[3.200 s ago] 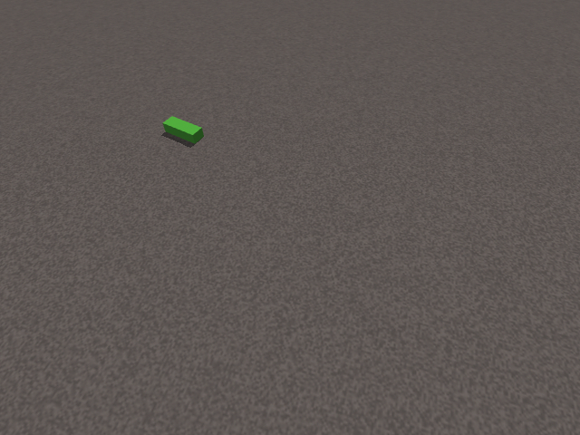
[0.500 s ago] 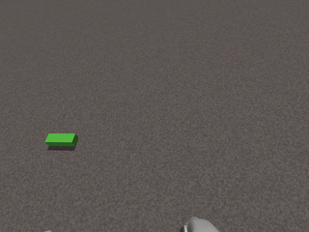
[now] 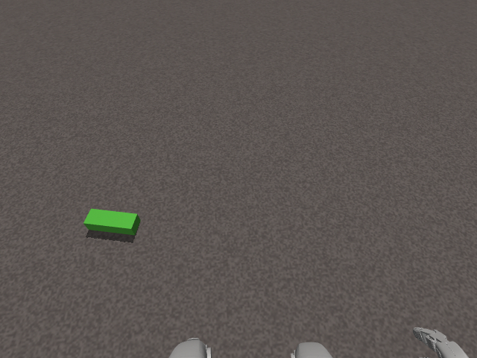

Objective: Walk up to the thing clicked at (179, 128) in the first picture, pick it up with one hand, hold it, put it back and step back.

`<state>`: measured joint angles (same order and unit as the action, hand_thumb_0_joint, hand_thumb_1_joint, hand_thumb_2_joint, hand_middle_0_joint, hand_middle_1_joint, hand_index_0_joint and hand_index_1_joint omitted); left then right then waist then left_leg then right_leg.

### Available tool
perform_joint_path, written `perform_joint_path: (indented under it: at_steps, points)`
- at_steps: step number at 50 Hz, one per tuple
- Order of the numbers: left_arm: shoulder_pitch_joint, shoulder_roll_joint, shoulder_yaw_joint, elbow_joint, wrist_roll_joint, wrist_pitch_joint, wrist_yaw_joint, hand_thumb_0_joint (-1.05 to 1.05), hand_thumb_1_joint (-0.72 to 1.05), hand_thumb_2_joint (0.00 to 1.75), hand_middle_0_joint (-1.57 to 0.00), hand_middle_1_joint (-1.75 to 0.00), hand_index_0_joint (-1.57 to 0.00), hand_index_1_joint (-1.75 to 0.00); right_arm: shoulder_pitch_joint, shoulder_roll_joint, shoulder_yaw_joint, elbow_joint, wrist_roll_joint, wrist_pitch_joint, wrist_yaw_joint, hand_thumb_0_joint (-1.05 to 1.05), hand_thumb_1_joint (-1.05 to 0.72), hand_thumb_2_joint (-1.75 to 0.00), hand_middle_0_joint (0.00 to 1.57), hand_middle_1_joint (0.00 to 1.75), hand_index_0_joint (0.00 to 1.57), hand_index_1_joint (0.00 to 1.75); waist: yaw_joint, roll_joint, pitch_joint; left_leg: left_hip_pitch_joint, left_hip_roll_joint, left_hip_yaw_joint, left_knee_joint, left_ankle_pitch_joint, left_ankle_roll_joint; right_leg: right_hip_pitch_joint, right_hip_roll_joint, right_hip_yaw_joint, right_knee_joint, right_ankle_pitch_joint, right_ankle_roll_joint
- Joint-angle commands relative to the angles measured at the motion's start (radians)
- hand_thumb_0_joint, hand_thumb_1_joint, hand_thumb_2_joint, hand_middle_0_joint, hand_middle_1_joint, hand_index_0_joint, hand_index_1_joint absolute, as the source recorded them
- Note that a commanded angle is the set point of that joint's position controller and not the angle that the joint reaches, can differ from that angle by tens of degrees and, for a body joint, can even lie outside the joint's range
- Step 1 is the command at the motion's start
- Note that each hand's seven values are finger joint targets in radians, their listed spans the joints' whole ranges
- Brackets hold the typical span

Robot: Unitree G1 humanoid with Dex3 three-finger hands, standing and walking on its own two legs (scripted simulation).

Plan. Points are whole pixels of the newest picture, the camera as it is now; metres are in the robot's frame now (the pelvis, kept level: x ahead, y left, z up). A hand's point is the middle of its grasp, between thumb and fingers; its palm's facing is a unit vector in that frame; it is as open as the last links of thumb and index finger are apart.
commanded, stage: walk up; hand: left
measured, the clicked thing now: (112, 221) +0.77 +0.59 -0.71
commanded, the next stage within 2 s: none
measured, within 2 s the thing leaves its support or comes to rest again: neither
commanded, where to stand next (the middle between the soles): +0.35 +0.35 m, yaw -8 degrees
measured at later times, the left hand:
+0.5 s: hand (9, 326) +0.20 +0.42 -0.09, palm faces -0.02 -0.81 -0.58, open 7.4 cm
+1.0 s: hand out of the picture +0.31 +0.58 -0.12, palm faces -0.13 -0.85 -0.50, open 7.4 cm
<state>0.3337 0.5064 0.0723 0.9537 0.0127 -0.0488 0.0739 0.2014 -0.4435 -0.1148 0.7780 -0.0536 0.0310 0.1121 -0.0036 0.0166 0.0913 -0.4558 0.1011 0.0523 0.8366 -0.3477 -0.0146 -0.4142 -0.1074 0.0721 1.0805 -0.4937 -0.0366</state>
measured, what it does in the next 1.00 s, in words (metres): steps to the left: right foot, then left foot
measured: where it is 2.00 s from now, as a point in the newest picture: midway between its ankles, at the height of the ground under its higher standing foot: (137, 324)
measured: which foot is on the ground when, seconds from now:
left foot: down 0.00-0.32, up 0.34-0.68, down 0.70-1.00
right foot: up 0.00-0.30, down 0.32-0.72, up 0.74-1.00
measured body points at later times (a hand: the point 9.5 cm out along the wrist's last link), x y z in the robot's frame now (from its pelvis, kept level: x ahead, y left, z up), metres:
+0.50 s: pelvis +0.12 +0.12 +0.01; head +0.13 +0.07 +0.46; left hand +0.20 +0.46 -0.05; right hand +0.17 -0.20 -0.13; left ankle +0.13 +0.26 -0.63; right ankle +0.17 -0.02 -0.70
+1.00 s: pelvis +0.21 +0.29 +0.01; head +0.25 +0.27 +0.45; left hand +0.32 +0.62 -0.08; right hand +0.20 -0.04 -0.12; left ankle +0.21 +0.39 -0.70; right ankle +0.30 +0.20 -0.69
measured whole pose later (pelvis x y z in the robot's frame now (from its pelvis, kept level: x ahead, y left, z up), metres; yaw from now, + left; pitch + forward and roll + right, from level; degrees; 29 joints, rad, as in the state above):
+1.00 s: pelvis +0.21 +0.29 +0.01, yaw -4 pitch -2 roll +0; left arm 0.27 0.42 0.04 0.91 -0.01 -0.10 0.06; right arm 0.36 -0.44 -0.08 0.77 -0.06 0.06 0.07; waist -0.07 0.06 0.12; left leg -0.31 0.01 0.07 0.78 -0.43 0.05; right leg -0.50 -0.02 -0.13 0.83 -0.37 -0.03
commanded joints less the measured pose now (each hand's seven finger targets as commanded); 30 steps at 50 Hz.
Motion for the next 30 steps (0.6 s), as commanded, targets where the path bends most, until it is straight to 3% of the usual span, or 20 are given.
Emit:
perform_joint_path:
  at_steps: [1, 2, 3, 4, 6, 7, 10, 11, 12, 13, 14, 15, 16, 17, 18, 19, 21, 23, 26, 30]
  points:
    - [0.029, 0.212, 0.04, -0.049, -0.027, -0.046, 0.018, 0.0, 0.9, 0.9, -0.2, -0.3, -0.2, -0.3, 0.035, -0.272, -0.077, -0.074, 0.013, -0.017, -0.048, 0.0, -0.9, -0.9, 0.2, 0.3, 0.2, 0.3, -0.061, 0.229, -0.021, 0.249, 0.183, -0.35, -0.531, -0.223, 0.137, -0.338, 0.043, 0.002, 0.138, 0.103, -0.022]
    - [0.065, 0.208, 0.043, -0.028, -0.031, -0.046, 0.011, 0.0, 0.9, 0.9, -0.2, -0.3, -0.2, -0.3, 0.03, -0.245, -0.068, -0.072, 0.012, -0.026, -0.048, 0.0, -0.9, -0.9, 0.2, 0.3, 0.2, 0.3, -0.044, 0.22, -0.015, 0.244, 0.153, -0.275, -0.492, -0.06, 0.128, -0.299, 0.024, -0.009, 0.088, 0.139, -0.019]
    - [0.075, 0.195, 0.039, -0.019, -0.033, -0.046, 0.007, 0.0, 0.9, 0.9, -0.2, -0.3, -0.2, -0.3, 0.043, -0.239, -0.063, -0.066, 0.016, -0.033, -0.05, 0.0, -0.9, -0.9, 0.2, 0.3, 0.2, 0.3, -0.036, 0.227, -0.02, 0.246, 0.14, -0.244, -0.482, 0.062, 0.131, -0.26, 0.029, -0.017, 0.051, 0.153, -0.008]
    - [0.079, 0.173, 0.035, -0.014, -0.03, -0.045, 0.003, 0.0, 0.9, 0.9, -0.2, -0.3, -0.2, -0.3, 0.044, -0.23, -0.06, -0.064, 0.017, -0.036, -0.05, 0.0, -0.9, -0.9, 0.2, 0.3, 0.2, 0.3, -0.035, 0.218, -0.035, 0.27, 0.14, -0.221, -0.465, 0.156, 0.159, -0.238, 0.043, -0.04, 0.013, 0.142, 0.002]
    - [0.066, 0.151, 0.027, -0.027, -0.026, -0.046, 0.002, 0.0, 0.9, 0.9, -0.2, -0.3, -0.2, -0.3, 0.045, -0.208, -0.053, -0.084, 0.007, -0.036, -0.05, 0.0, -0.9, -0.9, 0.2, 0.3, 0.2, 0.3, -0.041, 0.186, -0.039, 0.287, 0.141, -0.164, -0.452, 0.232, 0.207, -0.206, 0.043, -0.081, -0.116, 0.123, 0.017]
    - [0.042, 0.153, 0.03, -0.036, -0.023, -0.044, 0.001, 0.0, 0.9, 0.9, -0.2, -0.3, -0.2, -0.3, 0.054, -0.195, -0.05, -0.091, 0.003, -0.034, -0.049, 0.0, -0.9, -0.9, 0.2, 0.3, 0.2, 0.3, -0.048, 0.169, -0.035, 0.267, 0.132, -0.14, -0.464, 0.233, 0.206, -0.181, 0.049, -0.095, -0.146, 0.138, 0.019]
    - [0.028, 0.137, 0.033, -0.061, -0.02, -0.045, 0.001, 0.0, 0.9, 0.9, -0.2, -0.3, -0.2, -0.3, 0.055, -0.207, -0.052, -0.114, -0.01, -0.023, -0.043, 0.0, -0.9, -0.9, 0.2, 0.3, 0.2, 0.3, -0.049, 0.167, -0.056, 0.237, 0.175, -0.162, -0.469, 0.169, 0.253, -0.086, 0.046, -0.155, -0.243, 0.161, 0.012]
    - [0.026, 0.137, 0.036, -0.064, -0.017, -0.046, 0.002, 0.0, 0.9, 0.9, -0.2, -0.3, -0.2, -0.3, 0.041, -0.2, -0.049, -0.123, -0.011, -0.017, -0.042, 0.0, -0.9, -0.9, 0.2, 0.3, 0.2, 0.3, -0.044, 0.14, -0.057, 0.182, 0.166, -0.156, -0.456, 0.128, 0.249, -0.01, 0.057, -0.161, -0.276, 0.175, 0.005]
    - [0.058, 0.131, 0.038, -0.058, -0.017, -0.049, 0.003, 0.0, 0.9, 0.9, -0.2, -0.3, -0.2, -0.3, 0.015, -0.195, -0.045, -0.135, -0.014, -0.01, -0.04, 0.0, -0.9, -0.9, 0.2, 0.3, 0.2, 0.3, -0.019, 0.111, -0.055, 0.142, 0.144, -0.122, -0.42, 0.102, 0.228, 0.063, 0.063, -0.163, -0.353, 0.238, -0.001]
    - [0.116, 0.125, 0.044, -0.04, -0.018, -0.054, 0.007, 0.0, 0.9, 0.9, -0.2, -0.3, -0.2, -0.3, -0.026, -0.18, -0.038, -0.151, -0.014, -0.002, -0.038, 0.0, -0.9, -0.9, 0.2, 0.3, 0.2, 0.3, 0.022, 0.068, -0.07, 0.084, 0.113, -0.078, -0.334, 0.112, 0.196, 0.19, 0.068, -0.166, -0.467, 0.341, -0.004]
    - [0.208, 0.158, 0.064, -0.015, -0.015, -0.056, 0.016, 0.0, 0.9, 0.9, -0.2, -0.3, -0.2, -0.3, -0.044, -0.158, -0.026, -0.163, -0.006, -0.002, -0.034, 0.0, -0.9, -0.9, 0.2, 0.3, 0.2, 0.3, 0.083, -0.016, -0.117, 0.005, 0.07, -0.025, -0.19, 0.207, 0.151, 0.365, 0.066, -0.142, -0.532, 0.414, -0.005]
    - [0.29, 0.221, 0.091, -0.009, -0.006, -0.056, 0.029, 0.0, 0.9, 0.9, -0.2, -0.3, -0.2, -0.3, -0.017, -0.129, -0.017, -0.172, 0.0, -0.006, -0.037, 0.0, -0.9, -0.9, 0.2, 0.3, 0.2, 0.3, 0.128, -0.139, -0.157, -0.102, 0.007, 0.03, 0.043, 0.191, 0.078, 0.503, 0.006, -0.006, -0.598, 0.326, -0.046]
    - [0.278, 0.28, 0.103, -0.045, 0.003, -0.056, 0.041, 0.0, 0.9, 0.9, -0.2, -0.3, -0.2, -0.3, 0.077, -0.088, -0.005, -0.16, 0.006, 0.0, -0.041, 0.0, -0.9, -0.9, 0.2, 0.3, 0.2, 0.3, 0.1, -0.277, -0.184, -0.271, -0.097, -0.009, 0.25, -0.216, 0.01, 0.577, -0.266, 0.436, -0.694, 0.277, -0.137]
    - [0.163, 0.269, 0.087, -0.097, 0.0, -0.053, 0.045, 0.0, 0.9, 0.9, -0.2, -0.3, -0.2, -0.3, 0.136, -0.161, -0.024, -0.126, 0.0, 0.023, -0.049, 0.0, -0.9, -0.9, 0.2, 0.3, 0.2, 0.3, 0.047, -0.089, -0.155, -0.264, -0.065, -0.156, 0.374, -0.23, -0.015, 0.449, -0.358, 0.534, -0.739, 0.079, -0.208]
    - [0.09, 0.283, 0.093, -0.121, -0.012, -0.05, 0.056, 0.0, 0.9, 0.9, -0.2, -0.3, -0.2, -0.3, 0.128, -0.22, -0.046, -0.129, -0.007, 0.035, -0.055, 0.0, -0.9, -0.9, 0.2, 0.3, 0.2, 0.3, 0.034, -0.067, -0.128, -0.288, -0.035, -0.178, 0.456, -0.232, -0.02, 0.377, -0.415, 0.618, -0.764, 0.001, -0.298]
    - [0.054, 0.257, 0.087, -0.131, -0.019, -0.054, 0.057, 0.0, 0.9, 0.9, -0.2, -0.3, -0.2, -0.3, 0.095, -0.233, -0.051, -0.112, -0.01, 0.038, -0.059, 0.0, -0.9, -0.9, 0.2, 0.3, 0.2, 0.3, 0.032, -0.014, -0.081, -0.291, -0.004, -0.21, 0.476, -0.194, -0.017, 0.302, -0.378, 0.541, -0.774, -0.037, -0.293]
    - [0.028, 0.213, 0.072, -0.138, -0.01, -0.062, 0.05, 0.0, 0.9, 0.9, -0.2, -0.3, -0.2, -0.3, 0.084, -0.236, -0.059, -0.083, 0.002, 0.035, -0.051, 0.0, -0.9, -0.9, 0.2, 0.3, 0.2, 0.3, 0.015, -0.015, -0.029, -0.193, -0.023, -0.232, 0.464, -0.095, 0.005, 0.139, -0.255, 0.315, -0.781, -0.003, -0.201]
    - [0.014, 0.222, 0.076, -0.134, 0.006, -0.068, 0.041, 0.0, 0.9, 0.9, -0.2, -0.3, -0.2, -0.3, 0.115, -0.219, -0.053, -0.071, 0.005, 0.039, -0.04, 0.0, -0.9, -0.9, 0.2, 0.3, 0.2, 0.3, -0.003, -0.07, -0.028, -0.166, -0.028, -0.225, 0.453, -0.043, 0.005, 0.097, -0.208, 0.187, -0.728, 0.096, -0.178]
    - [-0.003, 0.242, 0.084, -0.14, 0.014, -0.077, 0.033, 0.0, 0.9, 0.9, -0.2, -0.3, -0.2, -0.3, 0.114, -0.193, -0.052, -0.065, 0.009, 0.045, -0.028, 0.0, -0.9, -0.9, 0.2, 0.3, 0.2, 0.3, -0.012, -0.122, -0.022, -0.133, -0.003, -0.197, 0.361, 0.005, -0.009, 0.044, -0.169, 0.072, -0.696, 0.102, -0.164]
    - [-0.006, 0.294, 0.104, -0.147, 0.027, -0.074, 0.028, 0.0, 0.9, 0.9, -0.2, -0.3, -0.2, -0.3, 0.032, -0.189, -0.054, -0.091, 0.002, 0.042, -0.01, 0.0, -0.9, -0.9, 0.2, 0.3, 0.2, 0.3, 0.012, -0.204, -0.033, -0.055, 0.039, -0.093, 0.123, -0.054, -0.012, 0.008, -0.148, 0.002, -0.637, 0.102, -0.165]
